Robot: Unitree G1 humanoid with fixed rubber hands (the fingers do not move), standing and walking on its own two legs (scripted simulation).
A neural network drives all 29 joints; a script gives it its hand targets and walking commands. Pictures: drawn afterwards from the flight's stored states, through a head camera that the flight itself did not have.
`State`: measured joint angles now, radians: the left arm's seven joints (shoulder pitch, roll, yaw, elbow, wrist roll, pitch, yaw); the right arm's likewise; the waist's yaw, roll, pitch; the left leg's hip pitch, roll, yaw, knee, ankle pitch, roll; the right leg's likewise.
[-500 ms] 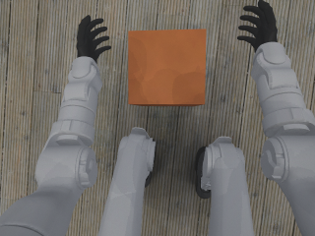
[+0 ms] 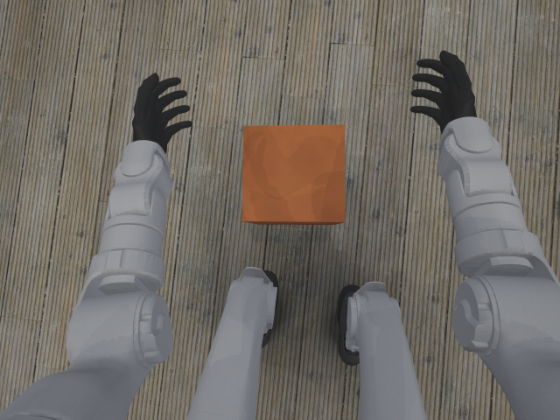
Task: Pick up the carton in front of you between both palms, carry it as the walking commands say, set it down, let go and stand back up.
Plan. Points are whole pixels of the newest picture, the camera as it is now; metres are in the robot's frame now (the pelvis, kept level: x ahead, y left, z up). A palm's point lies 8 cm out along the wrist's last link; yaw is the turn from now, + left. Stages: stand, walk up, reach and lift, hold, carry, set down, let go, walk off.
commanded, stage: set down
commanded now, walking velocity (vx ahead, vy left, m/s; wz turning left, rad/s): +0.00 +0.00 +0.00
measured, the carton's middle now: (295, 182) +0.46 +0.06 -0.47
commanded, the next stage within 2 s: let go in 0.06 s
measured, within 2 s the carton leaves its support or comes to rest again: neither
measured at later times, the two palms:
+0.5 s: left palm (70, 192) +0.36 +0.26 +0.03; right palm (544, 200) +0.39 -0.19 +0.02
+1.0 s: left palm (7, 333) +0.25 +0.22 +0.12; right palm out of the picture +0.26 -0.24 +0.12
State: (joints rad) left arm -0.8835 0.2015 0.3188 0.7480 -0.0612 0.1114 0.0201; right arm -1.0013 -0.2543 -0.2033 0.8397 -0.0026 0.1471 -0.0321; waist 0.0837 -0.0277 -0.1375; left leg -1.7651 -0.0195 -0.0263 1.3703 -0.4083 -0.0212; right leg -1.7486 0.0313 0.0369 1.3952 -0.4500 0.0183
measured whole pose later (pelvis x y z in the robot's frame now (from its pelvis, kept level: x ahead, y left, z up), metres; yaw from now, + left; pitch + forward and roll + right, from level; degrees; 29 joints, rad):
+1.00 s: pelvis +0.10 -0.01 +0.19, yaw +0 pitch +2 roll +0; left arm 0.24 0.22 0.03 0.44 -0.01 0.05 -0.08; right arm 0.23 -0.21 -0.05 0.45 -0.01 0.05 0.05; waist 0.01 0.00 0.03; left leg -0.20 0.00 -0.04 0.41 -0.23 -0.02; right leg -0.19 0.02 0.03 0.43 -0.27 -0.01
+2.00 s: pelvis +0.10 +0.01 +0.18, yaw +0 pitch -1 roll +0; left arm 0.18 0.35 0.02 0.79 0.03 0.00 0.02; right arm 0.16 -0.33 -0.02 0.82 -0.03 0.00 -0.02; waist 0.00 -0.02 0.01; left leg -0.16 -0.02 -0.02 0.47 -0.29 0.01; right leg -0.13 0.00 0.05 0.45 -0.30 0.02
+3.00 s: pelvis +0.08 +0.01 +0.19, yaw +0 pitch -3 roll +0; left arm 0.14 0.38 0.01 1.00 0.02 -0.01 0.01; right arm 0.13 -0.38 -0.01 1.02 -0.02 -0.01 -0.01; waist 0.00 -0.01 0.03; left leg -0.12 -0.01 -0.03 0.37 -0.20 0.00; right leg -0.09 0.00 0.04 0.35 -0.21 0.01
